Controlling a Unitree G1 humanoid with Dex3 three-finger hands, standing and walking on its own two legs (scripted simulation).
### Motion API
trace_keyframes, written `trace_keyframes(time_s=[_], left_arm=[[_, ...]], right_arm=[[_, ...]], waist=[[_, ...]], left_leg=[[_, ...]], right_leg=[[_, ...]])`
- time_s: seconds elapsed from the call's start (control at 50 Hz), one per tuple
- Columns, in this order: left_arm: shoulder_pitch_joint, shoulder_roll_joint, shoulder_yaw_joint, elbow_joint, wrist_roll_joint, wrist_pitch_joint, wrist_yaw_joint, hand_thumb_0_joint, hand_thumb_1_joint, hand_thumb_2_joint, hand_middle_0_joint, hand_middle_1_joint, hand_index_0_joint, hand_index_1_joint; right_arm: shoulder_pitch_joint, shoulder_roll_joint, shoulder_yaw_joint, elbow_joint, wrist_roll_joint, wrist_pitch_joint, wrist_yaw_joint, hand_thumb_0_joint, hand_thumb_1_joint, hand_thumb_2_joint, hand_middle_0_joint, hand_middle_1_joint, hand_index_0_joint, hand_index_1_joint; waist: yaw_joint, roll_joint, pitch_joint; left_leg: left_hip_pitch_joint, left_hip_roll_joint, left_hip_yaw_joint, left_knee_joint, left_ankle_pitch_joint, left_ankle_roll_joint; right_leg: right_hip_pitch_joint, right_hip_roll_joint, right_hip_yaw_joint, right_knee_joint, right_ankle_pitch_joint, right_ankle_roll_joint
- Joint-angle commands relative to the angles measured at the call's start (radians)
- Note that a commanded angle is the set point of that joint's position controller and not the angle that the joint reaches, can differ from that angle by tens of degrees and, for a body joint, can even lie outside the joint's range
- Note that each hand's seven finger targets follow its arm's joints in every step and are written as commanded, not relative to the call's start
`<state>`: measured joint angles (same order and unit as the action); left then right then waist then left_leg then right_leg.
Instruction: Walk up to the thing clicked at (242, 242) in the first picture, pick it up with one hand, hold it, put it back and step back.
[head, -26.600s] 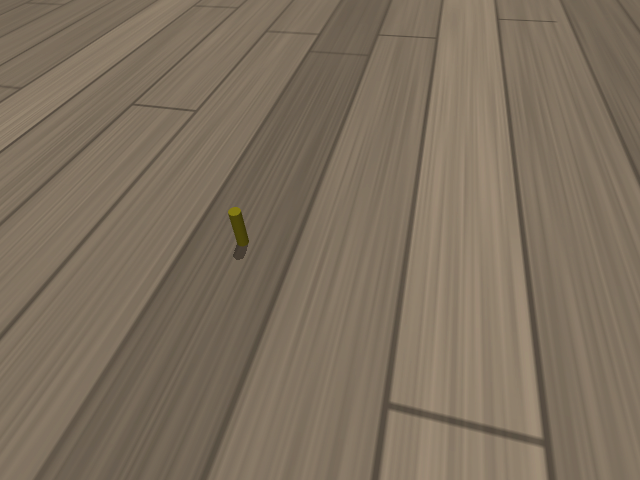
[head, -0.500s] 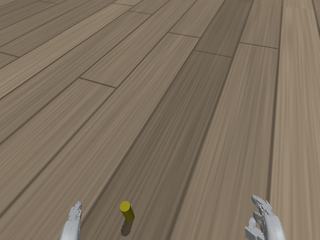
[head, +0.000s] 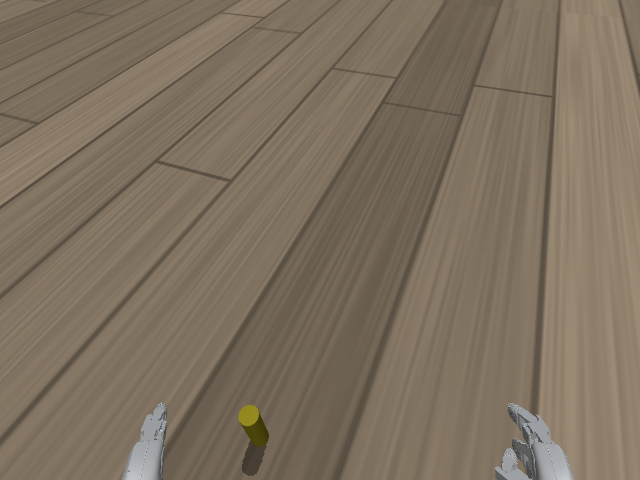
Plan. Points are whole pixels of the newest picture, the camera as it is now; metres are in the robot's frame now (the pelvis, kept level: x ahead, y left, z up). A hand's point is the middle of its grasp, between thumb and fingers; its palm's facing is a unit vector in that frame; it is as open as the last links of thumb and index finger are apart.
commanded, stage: home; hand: left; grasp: from the side
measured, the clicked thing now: (254, 426) +0.40 +0.23 -0.63
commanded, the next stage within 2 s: stand in 0.90 s
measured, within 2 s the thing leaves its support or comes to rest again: neither
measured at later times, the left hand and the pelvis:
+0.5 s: hand out of the picture +0.16 +0.18 -0.05, palm faces +0.12 -0.95 -0.29, open 17.6 cm; pelvis -0.01 +0.00 +0.00, yaw +0 degrees
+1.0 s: hand out of the picture +0.16 +0.18 -0.05, palm faces +0.11 -0.95 -0.29, open 17.5 cm; pelvis -0.01 +0.00 +0.00, yaw +0 degrees
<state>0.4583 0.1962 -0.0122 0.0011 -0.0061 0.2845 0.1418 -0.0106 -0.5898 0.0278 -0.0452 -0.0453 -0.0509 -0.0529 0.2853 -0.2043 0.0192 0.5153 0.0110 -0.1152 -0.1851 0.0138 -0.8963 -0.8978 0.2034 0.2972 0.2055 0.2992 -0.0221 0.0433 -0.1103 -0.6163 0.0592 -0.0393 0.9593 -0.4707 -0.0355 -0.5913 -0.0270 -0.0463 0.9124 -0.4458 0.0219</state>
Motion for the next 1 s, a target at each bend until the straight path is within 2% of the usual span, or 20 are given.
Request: trace_keyframes(time_s=[0.0, 0.1, 0.16, 0.26, 0.28, 0.34, 0.36, 0.38, 0.42, 0.5, 0.52, 0.56, 0.64, 0.66, 0.68, 0.74, 0.78, 0.86, 0.94, 0.98], left_arm=[[-0.022, 0.088, 0.050, -0.157, 0.004, -0.053, 0.007, 0.000, -0.592, 0.032, -0.045, -0.050, -0.045, -0.050], [-0.070, 0.130, 0.079, -0.221, 0.004, -0.059, 0.009, 0.000, -0.581, 0.038, -0.046, -0.052, -0.046, -0.051], [0.007, 0.082, 0.046, -0.141, 0.003, -0.052, 0.003, 0.000, -0.597, 0.029, -0.044, -0.050, -0.044, -0.049], [-0.060, 0.116, 0.071, -0.200, 0.004, -0.060, 0.004, 0.000, -0.594, 0.031, -0.045, -0.050, -0.045, -0.050], [-0.030, 0.096, 0.057, -0.163, 0.006, -0.057, 0.003, 0.000, -0.599, 0.028, -0.044, -0.049, -0.044, -0.049], [-0.058, 0.116, 0.073, -0.194, 0.006, -0.061, 0.007, 0.000, -0.579, 0.039, -0.046, -0.052, -0.046, -0.052], [-0.036, 0.094, 0.054, -0.154, 0.008, -0.058, 0.005, 0.000, -0.599, 0.028, -0.044, -0.049, -0.044, -0.049], [-0.071, 0.123, 0.076, -0.218, 0.004, -0.063, 0.008, 0.000, -0.600, 0.027, -0.044, -0.049, -0.044, -0.048], [-0.045, 0.086, 0.050, -0.163, 0.005, -0.060, 0.004, 0.000, -0.588, 0.034, -0.045, -0.051, -0.045, -0.051], [-0.035, 0.098, 0.061, -0.169, 0.006, -0.060, 0.006, 0.000, -0.573, 0.043, -0.047, -0.054, -0.047, -0.053], [-0.077, 0.121, 0.073, -0.209, 0.004, -0.065, 0.008, 0.000, -0.565, 0.048, -0.048, -0.055, -0.048, -0.055], [-0.030, 0.088, 0.051, -0.145, 0.006, -0.060, 0.004, 0.000, -0.573, 0.043, -0.047, -0.054, -0.047, -0.053], [-0.034, 0.098, 0.064, -0.170, 0.008, -0.063, 0.005, 0.000, -0.600, 0.028, -0.044, -0.049, -0.044, -0.049], [-0.077, 0.120, 0.070, -0.212, 0.005, -0.068, 0.008, 0.000, -0.589, 0.034, -0.045, -0.051, -0.045, -0.051], [-0.034, 0.096, 0.061, -0.160, 0.007, -0.065, 0.008, 0.000, -0.575, 0.042, -0.046, -0.053, -0.046, -0.053], [-0.061, 0.105, 0.065, -0.193, 0.007, -0.072, 0.008, 0.000, -0.581, 0.039, -0.046, -0.053, -0.046, -0.052], [-0.020, 0.080, 0.048, -0.147, 0.008, -0.068, 0.004, 0.000, -0.583, 0.037, -0.046, -0.052, -0.046, -0.052], [-0.064, 0.114, 0.066, -0.195, 0.007, -0.072, 0.007, 0.000, -0.556, 0.053, -0.049, -0.057, -0.049, -0.056], [-0.043, 0.089, 0.054, -0.169, 0.006, -0.074, 0.005, 0.000, -0.551, 0.056, -0.049, -0.058, -0.049, -0.057], [-0.040, 0.101, 0.063, -0.191, 0.008, -0.077, 0.008, 0.000, -0.548, 0.058, -0.049, -0.058, -0.049, -0.057]], right_arm=[[-0.076, -0.108, -0.040, -0.158, -0.006, -0.063, -0.013, 0.000, -0.900, -0.901, 0.200, 0.300, 0.200, 0.300], [-0.082, -0.112, -0.042, -0.152, -0.004, -0.064, -0.011, 0.000, -0.900, -0.901, 0.200, 0.300, 0.200, 0.300], [-0.087, -0.106, -0.038, -0.159, -0.005, -0.064, -0.009, 0.000, -0.900, -0.900, 0.200, 0.300, 0.200, 0.300], [-0.084, -0.112, -0.043, -0.159, -0.005, -0.066, -0.011, 0.000, -0.900, -0.901, 0.200, 0.300, 0.200, 0.300], [-0.086, -0.107, -0.040, -0.155, -0.006, -0.067, -0.012, 0.000, -0.900, -0.900, 0.200, 0.300, 0.200, 0.300], [-0.080, -0.109, -0.043, -0.152, -0.006, -0.068, -0.014, 0.000, -0.900, -0.901, 0.200, 0.300, 0.200, 0.300], [-0.086, -0.107, -0.041, -0.157, -0.006, -0.070, -0.016, 0.000, -0.900, -0.900, 0.200, 0.300, 0.200, 0.300], [-0.084, -0.106, -0.041, -0.154, -0.006, -0.070, -0.015, 0.000, -0.900, -0.901, 0.200, 0.300, 0.200, 0.300], [-0.088, -0.106, -0.039, -0.155, -0.009, -0.073, -0.015, 0.000, -0.900, -0.900, 0.200, 0.300, 0.200, 0.300], [-0.098, -0.107, -0.040, -0.158, -0.006, -0.076, -0.014, 0.000, -0.900, -0.900, 0.200, 0.300, 0.200, 0.300], [-0.087, -0.110, -0.040, -0.152, -0.008, -0.075, -0.014, 0.000, -0.900, -0.900, 0.199, 0.300, 0.199, 0.300], [-0.093, -0.107, -0.039, -0.157, -0.009, -0.076, -0.014, 0.000, -0.900, -0.900, 0.200, 0.300, 0.199, 0.300], [-0.090, -0.107, -0.043, -0.155, -0.008, -0.077, -0.017, 0.000, -0.900, -0.900, 0.200, 0.300, 0.200, 0.300], [-0.085, -0.110, -0.042, -0.152, -0.008, -0.079, -0.016, 0.000, -0.900, -0.900, 0.200, 0.300, 0.199, 0.300], [-0.084, -0.106, -0.040, -0.146, -0.009, -0.080, -0.015, 0.000, -0.900, -0.901, 0.200, 0.300, 0.200, 0.300], [-0.087, -0.105, -0.040, -0.151, -0.010, -0.081, -0.015, 0.000, -0.900, -0.900, 0.200, 0.300, 0.200, 0.300], [-0.087, -0.108, -0.042, -0.154, -0.010, -0.082, -0.013, 0.000, -0.900, -0.900, 0.199, 0.300, 0.199, 0.300], [-0.087, -0.109, -0.041, -0.151, -0.008, -0.084, -0.015, 0.000, -0.900, -0.900, 0.200, 0.300, 0.200, 0.300], [-0.092, -0.107, -0.039, -0.156, -0.010, -0.087, -0.013, 0.000, -0.900, -0.900, 0.200, 0.300, 0.200, 0.300], [-0.087, -0.110, -0.042, -0.152, -0.010, -0.085, -0.014, 0.000, -0.900, -0.900, 0.200, 0.300, 0.200, 0.300]], waist=[[-0.005, -0.033, -0.074], [0.006, 0.007, -0.071], [0.000, -0.032, -0.077], [-0.002, -0.028, -0.079], [-0.001, -0.030, -0.087], [0.000, -0.017, -0.093], [-0.006, -0.032, -0.076], [0.004, -0.018, -0.096], [-0.003, -0.029, -0.070], [0.008, -0.028, -0.075], [0.006, -0.019, -0.076], [0.000, -0.042, -0.064], [0.006, -0.016, -0.084], [0.002, -0.028, -0.079], [0.003, -0.027, -0.067], [0.003, -0.032, -0.067], [0.005, -0.023, -0.063], [0.003, -0.025, -0.065], [0.007, -0.022, -0.057], [0.009, -0.002, -0.092]], left_leg=[[0.058, -0.050, 0.043, -0.158, 0.179, 0.034], [0.056, -0.050, 0.040, -0.174, 0.152, 0.030], [0.061, -0.049, 0.041, -0.164, 0.181, 0.033], [0.056, -0.051, 0.049, -0.159, 0.163, 0.035], [0.064, -0.051, 0.048, -0.158, 0.175, 0.034], [0.072, -0.049, 0.047, -0.157, 0.191, 0.033], [0.064, -0.050, 0.048, -0.157, 0.180, 0.035], [0.071, -0.051, 0.050, -0.156, 0.182, 0.034], [0.058, -0.050, 0.045, -0.165, 0.152, 0.035], [0.057, -0.051, 0.047, -0.166, 0.152, 0.034], [0.054, -0.054, 0.050, -0.164, 0.144, 0.036], [0.048, -0.051, 0.046, -0.169, 0.136, 0.037], [0.065, -0.050, 0.050, -0.166, 0.158, 0.033], [0.064, -0.049, 0.048, -0.165, 0.158, 0.035], [0.061, -0.048, 0.046, -0.168, 0.158, 0.034], [0.052, -0.048, 0.044, -0.173, 0.132, 0.034], [0.052, -0.048, 0.047, -0.174, 0.132, 0.034], [0.051, -0.051, 0.050, -0.167, 0.132, 0.035], [0.038, -0.048, 0.042, -0.183, 0.092, 0.036], [0.065, -0.043, 0.038, -0.184, 0.141, 0.031]], right_leg=[[0.066, 0.039, -0.025, -0.160, 0.164, -0.017], [0.058, 0.038, -0.027, -0.160, 0.130, -0.021], [0.067, 0.040, -0.027, -0.157, 0.160, -0.018], [0.060, 0.035, -0.020, -0.167, 0.150, -0.016], [0.066, 0.035, -0.020, -0.163, 0.158, -0.015], [0.067, 0.036, -0.021, -0.157, 0.173, -0.017], [0.059, 0.035, -0.020, -0.161, 0.165, -0.015], [0.073, 0.033, -0.018, -0.164, 0.166, -0.016], [0.056, 0.036, -0.021, -0.165, 0.137, -0.016], [0.064, 0.034, -0.022, -0.168, 0.133, -0.018], [0.060, 0.032, -0.019, -0.171, 0.128, -0.017], [0.056, 0.036, -0.023, -0.170, 0.120, -0.017], [0.062, 0.035, -0.019, -0.167, 0.140, -0.019], [0.062, 0.035, -0.022, -0.167, 0.140, -0.017], [0.064, 0.037, -0.024, -0.162, 0.140, -0.019], [0.055, 0.038, -0.026, -0.166, 0.113, -0.020], [0.053, 0.038, -0.024, -0.164, 0.114, -0.020], [0.052, 0.035, -0.020, -0.171, 0.115, -0.017], [0.048, 0.038, -0.024, -0.170, 0.077, -0.021], [0.061, 0.042, -0.029, -0.149, 0.118, -0.024]])
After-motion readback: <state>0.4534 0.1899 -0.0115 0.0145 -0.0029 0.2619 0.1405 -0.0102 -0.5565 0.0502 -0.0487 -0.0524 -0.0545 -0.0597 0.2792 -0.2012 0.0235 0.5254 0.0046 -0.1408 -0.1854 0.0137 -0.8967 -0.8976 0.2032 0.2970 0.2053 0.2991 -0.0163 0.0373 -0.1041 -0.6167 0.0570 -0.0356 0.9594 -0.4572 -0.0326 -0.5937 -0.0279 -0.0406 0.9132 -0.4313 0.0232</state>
